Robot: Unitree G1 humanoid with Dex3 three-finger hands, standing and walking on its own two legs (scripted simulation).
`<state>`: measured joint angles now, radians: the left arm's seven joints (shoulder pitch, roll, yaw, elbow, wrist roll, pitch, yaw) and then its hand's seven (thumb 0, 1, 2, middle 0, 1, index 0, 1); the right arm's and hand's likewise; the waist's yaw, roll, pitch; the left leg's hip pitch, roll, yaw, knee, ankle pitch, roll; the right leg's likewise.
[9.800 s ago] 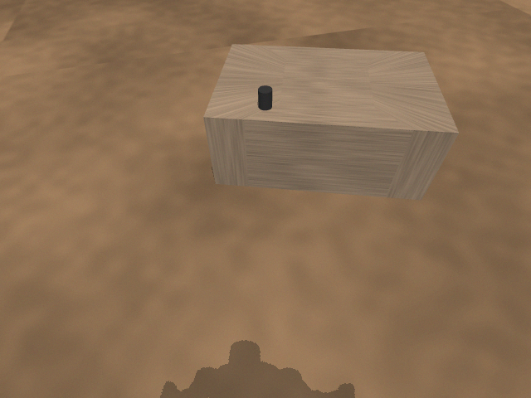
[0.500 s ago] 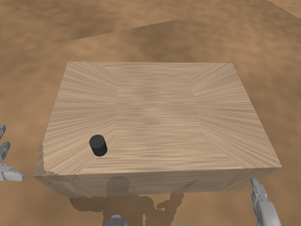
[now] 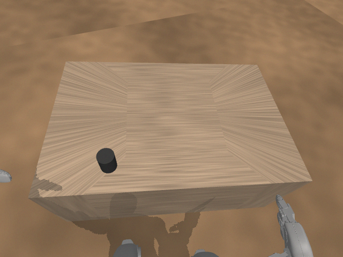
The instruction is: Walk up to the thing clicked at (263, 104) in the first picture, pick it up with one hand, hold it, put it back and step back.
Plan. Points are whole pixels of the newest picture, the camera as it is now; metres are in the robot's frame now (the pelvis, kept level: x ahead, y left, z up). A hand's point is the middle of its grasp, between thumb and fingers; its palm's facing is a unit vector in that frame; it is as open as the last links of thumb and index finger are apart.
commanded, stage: go down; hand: left
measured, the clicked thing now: (107, 160) +0.46 +0.20 -0.26
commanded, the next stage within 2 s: approach in 0.34 s
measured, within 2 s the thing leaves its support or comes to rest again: neither
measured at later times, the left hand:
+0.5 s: hand out of the picture +0.38 +0.38 +0.04, palm faces +0.21 -0.98 -0.07, open 17.4 cm
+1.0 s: hand (60, 158) +0.42 +0.31 -0.14, palm faces +0.15 -0.99 +0.07, open 17.4 cm
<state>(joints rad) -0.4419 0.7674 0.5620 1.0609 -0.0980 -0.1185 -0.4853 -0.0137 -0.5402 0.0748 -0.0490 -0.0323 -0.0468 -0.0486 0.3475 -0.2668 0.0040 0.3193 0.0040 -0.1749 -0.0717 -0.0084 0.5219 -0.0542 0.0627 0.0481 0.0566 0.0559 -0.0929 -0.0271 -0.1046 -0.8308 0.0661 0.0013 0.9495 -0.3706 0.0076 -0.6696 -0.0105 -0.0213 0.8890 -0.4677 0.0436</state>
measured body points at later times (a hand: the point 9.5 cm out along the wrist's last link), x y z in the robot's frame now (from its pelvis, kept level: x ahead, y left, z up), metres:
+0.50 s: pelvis +0.01 +0.00 +0.00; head +0.09 +0.05 +0.44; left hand +0.36 +0.43 +0.05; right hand +0.17 -0.25 -0.03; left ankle +0.05 +0.11 -0.68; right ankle -0.02 -0.15 -0.68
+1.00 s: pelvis -0.02 +0.00 -0.09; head +0.16 +0.09 +0.31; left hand +0.40 +0.36 -0.14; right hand +0.15 -0.28 -0.05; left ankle +0.05 +0.11 -0.68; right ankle -0.02 -0.15 -0.68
